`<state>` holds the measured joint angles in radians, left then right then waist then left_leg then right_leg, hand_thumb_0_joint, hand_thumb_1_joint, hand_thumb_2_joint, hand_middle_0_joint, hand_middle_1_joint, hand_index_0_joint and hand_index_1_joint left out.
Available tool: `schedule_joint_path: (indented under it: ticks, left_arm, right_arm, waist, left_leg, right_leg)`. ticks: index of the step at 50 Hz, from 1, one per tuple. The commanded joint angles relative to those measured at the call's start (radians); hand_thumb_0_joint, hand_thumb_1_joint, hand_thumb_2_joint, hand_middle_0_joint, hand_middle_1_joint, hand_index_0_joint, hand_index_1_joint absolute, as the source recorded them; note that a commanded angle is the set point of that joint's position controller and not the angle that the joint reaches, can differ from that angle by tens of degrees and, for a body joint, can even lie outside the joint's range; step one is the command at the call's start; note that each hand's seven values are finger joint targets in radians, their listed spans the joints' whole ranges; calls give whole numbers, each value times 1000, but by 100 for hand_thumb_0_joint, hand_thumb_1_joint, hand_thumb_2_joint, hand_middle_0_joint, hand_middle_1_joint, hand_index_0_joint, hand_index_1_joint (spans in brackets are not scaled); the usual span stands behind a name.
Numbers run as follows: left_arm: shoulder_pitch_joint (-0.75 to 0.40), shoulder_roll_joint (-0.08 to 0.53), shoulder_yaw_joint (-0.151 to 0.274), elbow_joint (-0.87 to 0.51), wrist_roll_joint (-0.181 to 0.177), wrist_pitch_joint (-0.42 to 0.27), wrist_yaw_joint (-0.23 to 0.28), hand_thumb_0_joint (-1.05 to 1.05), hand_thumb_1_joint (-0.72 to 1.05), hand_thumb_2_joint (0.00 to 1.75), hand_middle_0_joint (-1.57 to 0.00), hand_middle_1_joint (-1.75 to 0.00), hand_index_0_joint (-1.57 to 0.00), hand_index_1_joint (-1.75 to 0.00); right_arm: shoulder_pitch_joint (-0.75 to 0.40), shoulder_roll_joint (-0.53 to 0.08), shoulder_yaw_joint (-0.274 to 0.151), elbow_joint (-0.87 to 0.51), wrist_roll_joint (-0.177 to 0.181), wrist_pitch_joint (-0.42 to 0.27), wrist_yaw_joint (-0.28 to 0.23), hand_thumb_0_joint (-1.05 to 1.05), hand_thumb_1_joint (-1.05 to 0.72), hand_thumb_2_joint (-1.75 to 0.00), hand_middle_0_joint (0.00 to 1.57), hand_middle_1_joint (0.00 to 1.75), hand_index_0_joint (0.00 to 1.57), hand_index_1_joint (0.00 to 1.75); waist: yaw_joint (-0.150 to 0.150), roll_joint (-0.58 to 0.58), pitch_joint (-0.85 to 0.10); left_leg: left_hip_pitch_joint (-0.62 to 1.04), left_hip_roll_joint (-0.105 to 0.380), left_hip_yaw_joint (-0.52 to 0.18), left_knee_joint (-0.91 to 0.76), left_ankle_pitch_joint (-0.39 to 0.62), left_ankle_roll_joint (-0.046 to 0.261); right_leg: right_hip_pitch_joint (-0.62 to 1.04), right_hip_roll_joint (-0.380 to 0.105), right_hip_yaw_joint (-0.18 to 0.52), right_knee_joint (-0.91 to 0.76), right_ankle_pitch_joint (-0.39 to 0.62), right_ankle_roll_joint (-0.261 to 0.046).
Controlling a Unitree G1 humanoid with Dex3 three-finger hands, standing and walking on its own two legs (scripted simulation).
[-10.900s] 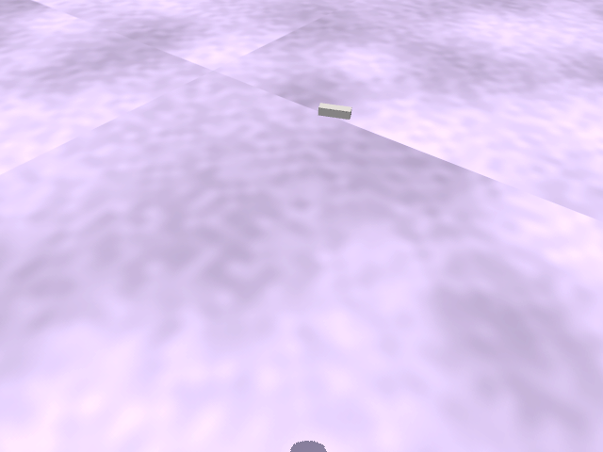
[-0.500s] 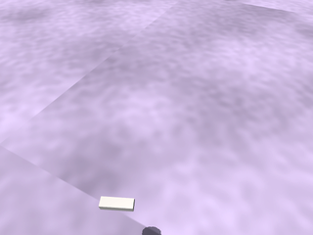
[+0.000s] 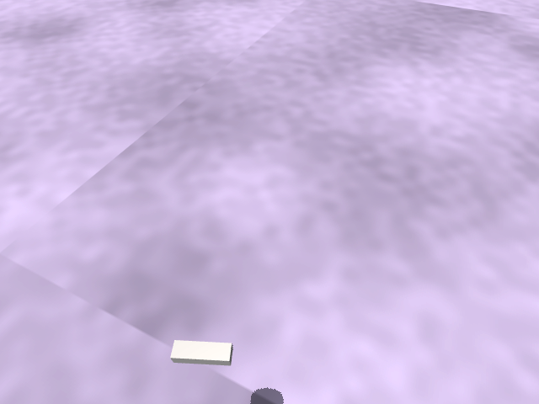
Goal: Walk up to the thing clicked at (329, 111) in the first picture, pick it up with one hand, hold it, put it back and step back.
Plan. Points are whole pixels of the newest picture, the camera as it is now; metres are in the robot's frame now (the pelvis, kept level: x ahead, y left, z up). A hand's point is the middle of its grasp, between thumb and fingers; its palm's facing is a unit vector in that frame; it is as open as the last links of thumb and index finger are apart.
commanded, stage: stand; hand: left
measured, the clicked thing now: (202, 352) +0.43 +0.26 -0.76
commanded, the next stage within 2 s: none
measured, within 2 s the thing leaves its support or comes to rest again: neither
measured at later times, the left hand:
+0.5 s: hand out of the picture +0.08 +0.24 -0.15, palm faces -0.03 -0.94 -0.34, open 7.4 cm
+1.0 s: hand out of the picture +0.07 +0.23 -0.15, palm faces -0.04 -0.94 -0.35, open 7.4 cm
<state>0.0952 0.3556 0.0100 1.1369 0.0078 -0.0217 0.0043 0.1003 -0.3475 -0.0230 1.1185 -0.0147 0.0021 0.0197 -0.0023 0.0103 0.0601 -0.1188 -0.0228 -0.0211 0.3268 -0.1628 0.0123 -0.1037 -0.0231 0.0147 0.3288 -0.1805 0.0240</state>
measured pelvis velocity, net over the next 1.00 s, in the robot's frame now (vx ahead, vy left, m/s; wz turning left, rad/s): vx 0.00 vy -0.02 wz -0.01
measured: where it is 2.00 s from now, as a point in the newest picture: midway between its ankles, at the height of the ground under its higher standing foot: outside the picture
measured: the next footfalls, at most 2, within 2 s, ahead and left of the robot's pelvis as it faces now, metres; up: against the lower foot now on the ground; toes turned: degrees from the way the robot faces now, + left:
none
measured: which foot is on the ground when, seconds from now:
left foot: down 0.00-1.00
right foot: down 0.00-1.00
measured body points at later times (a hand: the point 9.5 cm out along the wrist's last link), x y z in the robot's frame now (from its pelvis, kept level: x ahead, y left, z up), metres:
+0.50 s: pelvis +0.00 -0.01 +0.00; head +0.01 -0.02 +0.45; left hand +0.08 +0.29 -0.13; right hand +0.08 -0.32 -0.13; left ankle +0.01 +0.11 -0.75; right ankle +0.00 -0.13 -0.75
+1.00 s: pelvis +0.00 -0.02 +0.00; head +0.01 -0.02 +0.45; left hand +0.08 +0.28 -0.13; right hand +0.07 -0.32 -0.13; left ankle +0.01 +0.11 -0.75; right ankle +0.00 -0.13 -0.75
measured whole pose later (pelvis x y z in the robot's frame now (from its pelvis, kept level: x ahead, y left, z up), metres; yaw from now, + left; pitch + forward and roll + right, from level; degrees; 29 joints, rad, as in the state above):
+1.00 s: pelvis +0.00 -0.02 +0.00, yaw +0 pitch -3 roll +0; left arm 0.12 0.35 0.00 1.12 0.01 -0.02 -0.01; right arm 0.12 -0.36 0.00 1.14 -0.01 -0.01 0.01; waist -0.01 0.01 0.05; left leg -0.11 0.01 -0.03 0.31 -0.16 -0.02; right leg -0.10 0.01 0.01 0.31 -0.17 -0.01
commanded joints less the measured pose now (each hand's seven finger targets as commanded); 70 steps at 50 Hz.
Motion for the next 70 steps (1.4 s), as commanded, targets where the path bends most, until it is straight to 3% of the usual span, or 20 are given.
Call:
schedule_joint_path:
  ticks: [1, 14, 21, 27, 31, 34, 42, 45, 48, 53, 55, 62, 68, 70]
  left_arm:
    - [-30, 206, 27, -58, 0, -18, 7, 0, 90, 90, -20, -30, -20, -30]
    - [-34, 214, 25, -67, 2, -18, 6, 0, 90, 90, -20, -30, -20, -30]
    - [-23, 210, 23, -65, 0, -14, 3, 0, 90, 90, -20, -30, -20, -30]
    - [-23, 210, 23, -73, 1, -16, 3, 0, 90, 90, -20, -30, -20, -30]
    - [-24, 216, 24, -72, 0, -14, 4, 0, 90, 90, -20, -30, -20, -30]
    - [-25, 219, 23, -74, 1, -15, 5, 0, 90, 90, -20, -30, -20, -30]
    - [-24, 221, 24, -75, 2, -13, 5, 0, 90, 90, -20, -30, -20, -30]
    - [-9, 218, 24, -70, -1, -12, 3, 0, 90, 90, -20, -30, -20, -30]
    - [-14, 224, 25, -75, 2, -15, 4, 0, 90, 90, -20, -30, -20, -30]
    - [-14, 218, 23, -76, -1, -14, 3, 0, 90, 90, -20, -30, -20, -30]
    - [-20, 221, 24, -81, 0, -15, 3, 0, 90, 90, -20, -30, -20, -30]
    - [-10, 222, 21, -74, 0, -13, 4, 0, 90, 90, -20, -30, -20, -30]
    - [-8, 220, 19, -77, 1, -15, 5, 0, 90, 90, -20, -30, -20, -30]
    - [-13, 221, 20, -76, -1, -13, 5, 0, 90, 90, -20, -30, -20, -30]
  right_arm:
    - [-49, -217, -34, -48, 6, -34, -20, 0, -90, -90, 20, 30, 20, 30]
    - [-54, -215, -26, -34, 10, -36, -22, 0, -90, -90, 20, 30, 20, 30]
    - [-53, -218, -23, -32, 8, -33, -24, 0, -90, -90, 20, 30, 20, 30]
    - [-43, -219, -22, -36, 8, -36, -23, 0, -90, -90, 20, 30, 20, 30]
    - [-34, -218, -21, -30, 7, -31, -24, 0, -90, -90, 20, 30, 20, 30]
    - [-34, -217, -21, -36, 7, -32, -23, 0, -90, -90, 20, 30, 20, 30]
    - [-26, -214, -17, -35, 6, -31, -24, 0, -90, -90, 20, 30, 20, 30]
    - [-28, -219, -16, -35, 7, -31, -24, 0, -90, -90, 20, 30, 20, 30]
    - [-25, -214, -15, -39, 6, -32, -24, 0, -90, -90, 20, 30, 20, 30]
    - [-17, -219, -14, -37, 6, -32, -24, 0, -90, -90, 20, 30, 20, 30]
    - [-18, -221, -15, -39, 5, -34, -26, 0, -90, -90, 20, 30, 20, 30]
    - [-12, -215, -13, -38, 7, -30, -26, 0, -90, -90, 20, 30, 20, 30]
    - [-16, -221, -14, -38, 7, -31, -26, 0, -90, -90, 20, 30, 20, 30]
    - [-11, -218, -12, -38, 5, -30, -26, 0, -90, -90, 20, 30, 20, 30]
  waist:
    - [4, -10, -80]
    - [-3, -10, -99]
    - [1, -7, -70]
    - [-5, -11, -101]
    - [-4, -21, -68]
    - [-8, -25, -92]
    - [-5, -15, -76]
    - [3, -14, -50]
    - [-1, -22, -80]
    - [-3, -6, -71]
    - [-4, 2, -105]
    - [-1, -20, -66]
    - [1, -14, -84]
    - [-3, -18, -56]
  left_leg:
    - [14, 146, -111, -63, 155, 9]
    - [37, 150, -97, -58, 158, 3]
    - [21, 144, -96, -69, 80, 4]
    - [50, 148, -91, -51, 134, 3]
    - [22, 142, -93, -61, 83, 2]
    - [36, 144, -88, -51, 113, 0]
    - [21, 146, -91, -60, 84, 4]
    - [13, 142, -93, -68, 52, 2]
    - [26, 145, -90, -57, 89, 3]
    - [23, 145, -89, -60, 76, 4]
    - [43, 150, -85, -48, 131, 4]
    - [12, 146, -90, -61, 93, 2]
    - [36, 150, -88, -49, 120, 5]
    - [13, 146, -88, -61, 85, 2]
  right_leg:
    - [16, -105, 76, -53, 107, -37]
    - [23, -111, 84, -64, 147, -41]
    - [-2, -108, 93, -80, 72, -45]
    - [4, -108, 90, -69, 133, -46]
    - [-10, -105, 96, -82, 85, -46]
    - [9, -108, 94, -74, 122, -49]
    - [-1, -104, 97, -77, 93, -49]
    - [-23, -99, 99, -87, 42, -47]
    - [-7, -104, 96, -79, 95, -47]
    - [-13, -102, 100, -82, 80, -48]
    - [10, -107, 99, -68, 143, -50]
    - [-2, -100, 92, -76, 85, -48]
    - [2, -105, 94, -74, 132, -47]
    - [-15, -101, 96, -81, 78, -48]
